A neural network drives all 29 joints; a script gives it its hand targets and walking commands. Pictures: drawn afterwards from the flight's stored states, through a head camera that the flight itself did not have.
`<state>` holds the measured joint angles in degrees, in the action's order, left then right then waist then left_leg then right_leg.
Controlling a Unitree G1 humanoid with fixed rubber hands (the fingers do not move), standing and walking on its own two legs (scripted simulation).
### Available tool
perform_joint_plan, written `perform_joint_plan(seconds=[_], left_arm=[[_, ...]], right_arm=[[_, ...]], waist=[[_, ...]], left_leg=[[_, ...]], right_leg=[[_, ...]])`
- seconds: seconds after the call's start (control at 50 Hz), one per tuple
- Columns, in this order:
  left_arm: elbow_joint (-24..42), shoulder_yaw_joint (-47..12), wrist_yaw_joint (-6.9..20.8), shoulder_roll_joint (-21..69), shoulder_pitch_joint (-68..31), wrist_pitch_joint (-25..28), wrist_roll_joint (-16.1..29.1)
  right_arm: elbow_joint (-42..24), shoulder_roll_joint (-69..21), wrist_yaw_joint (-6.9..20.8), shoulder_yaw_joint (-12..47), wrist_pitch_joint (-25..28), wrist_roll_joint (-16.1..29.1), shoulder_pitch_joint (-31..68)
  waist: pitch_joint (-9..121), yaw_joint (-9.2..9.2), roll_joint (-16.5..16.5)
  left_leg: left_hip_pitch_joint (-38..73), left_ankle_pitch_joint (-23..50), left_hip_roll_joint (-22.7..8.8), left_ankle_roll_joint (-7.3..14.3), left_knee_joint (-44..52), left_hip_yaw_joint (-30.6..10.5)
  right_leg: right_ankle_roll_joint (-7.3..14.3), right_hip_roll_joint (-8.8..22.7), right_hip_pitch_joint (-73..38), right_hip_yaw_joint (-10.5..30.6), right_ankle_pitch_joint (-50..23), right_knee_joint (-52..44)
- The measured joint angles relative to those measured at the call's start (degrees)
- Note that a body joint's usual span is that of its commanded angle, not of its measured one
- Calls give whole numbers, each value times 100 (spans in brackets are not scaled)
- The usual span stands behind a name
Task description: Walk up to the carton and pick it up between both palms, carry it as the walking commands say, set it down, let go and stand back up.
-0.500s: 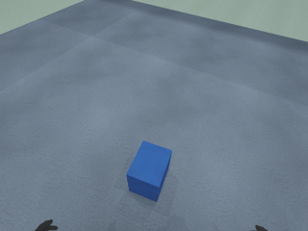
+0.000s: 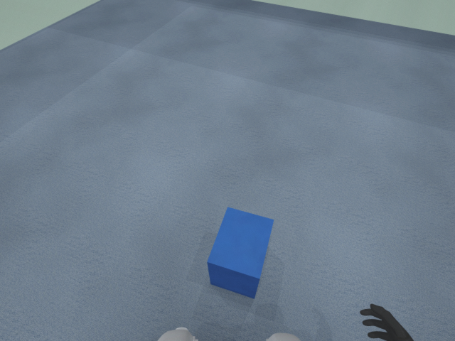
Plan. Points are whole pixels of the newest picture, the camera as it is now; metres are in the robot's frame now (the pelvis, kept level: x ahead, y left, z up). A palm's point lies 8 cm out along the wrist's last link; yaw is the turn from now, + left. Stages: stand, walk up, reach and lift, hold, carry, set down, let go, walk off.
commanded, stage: walk up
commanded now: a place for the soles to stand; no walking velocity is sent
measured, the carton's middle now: (241, 253) +0.53 -0.02 -0.62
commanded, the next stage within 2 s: none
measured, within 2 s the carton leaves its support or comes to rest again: neither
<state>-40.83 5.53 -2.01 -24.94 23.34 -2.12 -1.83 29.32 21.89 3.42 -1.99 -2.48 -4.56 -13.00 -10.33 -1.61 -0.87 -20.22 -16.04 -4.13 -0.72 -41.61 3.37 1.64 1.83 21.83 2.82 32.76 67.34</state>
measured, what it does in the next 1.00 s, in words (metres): steps to the left, turning right: right foot, then left foot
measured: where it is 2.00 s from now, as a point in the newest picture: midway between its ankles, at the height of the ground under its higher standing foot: outside the picture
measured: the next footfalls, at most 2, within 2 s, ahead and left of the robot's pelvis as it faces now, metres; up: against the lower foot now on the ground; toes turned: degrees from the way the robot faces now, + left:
right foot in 0.08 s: +0.10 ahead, -0.10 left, +0.00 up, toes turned -3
left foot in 0.36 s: +0.24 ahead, +0.26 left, +0.00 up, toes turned -14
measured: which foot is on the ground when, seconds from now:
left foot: down 0.00-0.08, up 0.10-0.34, down 0.36-1.00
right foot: up 0.00-0.06, down 0.08-0.36, up 0.38-0.60, down 0.62-0.78, up 0.80-1.00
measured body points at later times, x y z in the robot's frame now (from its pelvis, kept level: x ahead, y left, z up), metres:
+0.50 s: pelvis +0.12 +0.13 -0.01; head +0.17 +0.12 +0.44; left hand +0.29 +0.45 -0.08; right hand +0.20 -0.18 -0.10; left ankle +0.20 +0.27 -0.71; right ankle +0.06 -0.01 -0.65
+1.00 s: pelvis +0.13 +0.17 +0.01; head +0.22 +0.16 +0.45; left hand +0.44 +0.36 -0.09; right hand +0.06 -0.14 -0.08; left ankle +0.20 +0.28 -0.71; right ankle +0.08 +0.04 -0.67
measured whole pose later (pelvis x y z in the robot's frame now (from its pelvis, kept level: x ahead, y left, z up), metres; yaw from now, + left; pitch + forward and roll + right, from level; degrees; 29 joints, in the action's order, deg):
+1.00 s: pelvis +0.13 +0.17 +0.01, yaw -25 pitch -3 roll -1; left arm -33.5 3.9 1.3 -26.2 4.5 -6.6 -1.7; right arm 34.1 22.1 -3.1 0.0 -0.9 -1.6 -19.8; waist -14.6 2.4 3.5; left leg -17.5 -20.5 -7.4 -1.4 -41.9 8.0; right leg -0.7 -2.4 24.1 5.3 32.5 57.7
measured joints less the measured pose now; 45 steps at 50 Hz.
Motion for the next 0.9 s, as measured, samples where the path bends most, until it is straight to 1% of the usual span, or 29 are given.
perform_joint_plan(seconds=[0.04,0.08,0.1,0.12,0.16,0.18,0.22,0.26,0.3,0.34,0.36,0.38,0.4,0.42,0.46,0.5,0.54,0.58,0.6,0.62,0.64,0.68,0.72,0.74,0.76,0.78,0.8,0.84,0.9], left_arm=[[156,-85,22,34,-84,112,73],[418,-161,31,30,2,240,109],[555,-188,7,21,55,292,72],[635,-230,-45,65,66,310,18],[708,-338,-201,223,88,303,-63],[722,-386,-268,299,113,300,-81],[743,-449,-331,351,159,313,-114],[783,-442,-326,254,165,320,-138],[870,-363,-325,90,124,310,-154],[954,-265,-319,-99,53,282,-145],[982,-221,-309,-202,10,246,-112],[970,-174,-298,-292,-69,194,-57],[931,-131,-288,-333,-159,124,17],[895,-107,-276,-333,-233,45,88],[884,-118,-213,-341,-301,-66,173],[880,-170,-121,-362,-376,-91,199],[864,-217,-26,-305,-501,-84,221],[869,-266,63,-174,-637,-80,209],[896,-287,106,-110,-684,-78,189],[932,-310,150,-63,-718,-73,159],[936,-335,190,2,-785,-78,124],[939,-413,253,79,-926,-117,76],[940,-456,267,115,-1037,-140,31],[936,-455,257,113,-1095,-161,14],[924,-452,247,98,-1169,-198,2],[890,-441,240,54,-1277,-246,4],[835,-406,241,9,-1399,-297,16],[786,-305,227,-31,-1565,-391,36],[772,-213,213,-124,-1703,-465,39]], right_arm=[[5,-46,-72,56,-73,20,13],[-3,-4,-67,81,-185,28,-33],[10,50,-59,71,-242,30,-42],[58,137,-57,43,-308,18,-28],[159,350,-38,-25,-413,-57,-8],[191,447,-6,-76,-454,-83,4],[207,589,44,-160,-479,-80,35],[189,639,85,-193,-461,-43,17],[177,646,129,-177,-438,-2,-41],[216,610,138,-132,-388,65,-91],[238,570,127,-102,-334,86,-116],[264,496,101,-69,-265,95,-120],[267,422,67,-18,-203,99,-115],[260,352,24,47,-161,109,-97],[249,163,-67,151,-98,132,-17],[192,-28,-162,225,-45,148,25],[142,-113,-259,291,12,162,12],[146,-93,-322,315,20,201,-14],[154,-59,-339,311,12,230,-28],[154,-9,-351,301,0,255,-52],[178,57,-367,272,-10,289,-67],[277,149,-420,191,-66,397,-124],[376,195,-480,122,-133,469,-189],[419,197,-506,102,-123,477,-218],[451,195,-529,94,-72,475,-266],[493,160,-550,102,6,458,-313],[533,110,-562,131,75,420,-357],[548,55,-564,209,156,357,-452],[506,-19,-597,251,199,299,-536]], waist=[[-19,54,4],[179,97,-36],[268,104,-78],[304,104,-209],[356,115,-554],[374,119,-708],[363,133,-895],[322,180,-910],[250,208,-829],[187,159,-654],[160,128,-521],[91,91,-327],[21,45,-192],[-21,27,-148],[-74,67,-65],[-98,127,61],[-107,168,149],[-94,186,169],[-82,180,174],[-59,178,178],[-80,214,109],[-84,273,31],[-13,239,27],[17,217,44],[42,219,57],[24,222,135],[-20,191,262],[-83,156,383],[-212,299,424]], left_leg=[[168,-32,20,37,44,190],[99,-373,-17,134,-239,372],[-27,-719,-3,189,-587,357],[-166,-909,45,197,-1033,148],[-446,-945,112,158,-1909,-242],[-565,-947,120,105,-2214,-348],[-760,-1016,72,19,-2460,-424],[-894,-1218,-47,-24,-2290,-426],[-924,-1371,-170,-16,-1839,-469],[-761,-1214,-225,58,-1064,-512],[-600,-737,-213,39,-598,-457],[-516,-149,-135,-80,-493,-293],[-467,-65,-104,-175,-579,-150],[-429,-173,-151,-220,-667,-67],[-286,-449,-261,-208,-653,65],[-160,-431,-335,-210,-537,217],[-37,-438,-370,-158,-420,374],[51,-487,-411,-122,-377,528],[74,-538,-434,-114,-410,614],[62,-615,-455,-108,-503,688],[36,-705,-493,-83,-648,657],[-96,-1268,-344,58,-1140,318],[-167,-1876,-117,152,-1504,41],[-116,-1852,-41,185,-1379,-26],[2,-1512,-8,206,-975,-48],[83,-785,28,170,-690,-1],[134,-629,74,117,-664,97],[204,-804,41,53,-656,250],[241,-809,-108,20,-484,302]], right_leg=[[56,-72,16,-110,-28,-547],[149,-67,-214,-260,-229,-1846],[102,-66,-210,-223,-698,-2070],[7,-108,-158,-208,-923,-1941],[-172,-219,-215,-178,-954,-1883],[-246,-258,-278,-131,-945,-1956],[-336,-266,-374,6,-930,-2102],[-387,-162,-429,92,-877,-2173],[-457,-24,-479,156,-783,-2175],[-539,136,-480,286,-639,-2071],[-548,237,-452,374,-529,-1943],[-474,358,-395,499,-415,-1710],[-366,341,-280,613,-375,-1330],[-314,168,-148,669,-110,-886],[-246,-127,74,491,317,-164],[-153,-321,200,269,510,71],[-96,-418,179,86,456,-286],[-61,-412,0,-127,126,-1149],[-40,-391,-134,-218,-182,-1681],[-11,-378,-238,-246,-758,-2124],[7,-413,-247,-257,-1136,-2152],[-4,-437,-222,-244,-1017,-1962],[-55,-443,-176,-135,-849,-1867],[-84,-449,-149,-72,-814,-1837],[-114,-452,-122,-40,-791,-1804],[-146,-413,-104,-1,-768,-1734],[-154,-368,-63,84,-739,-1596],[-141,-492,114,264,-246,-1007],[-170,-707,362,357,158,-92]])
